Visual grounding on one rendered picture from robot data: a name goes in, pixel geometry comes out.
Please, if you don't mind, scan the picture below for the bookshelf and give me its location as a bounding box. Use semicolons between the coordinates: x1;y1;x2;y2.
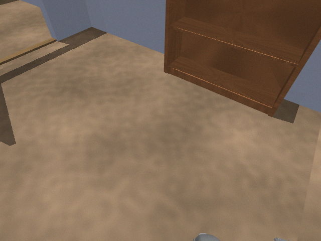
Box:
164;0;321;117

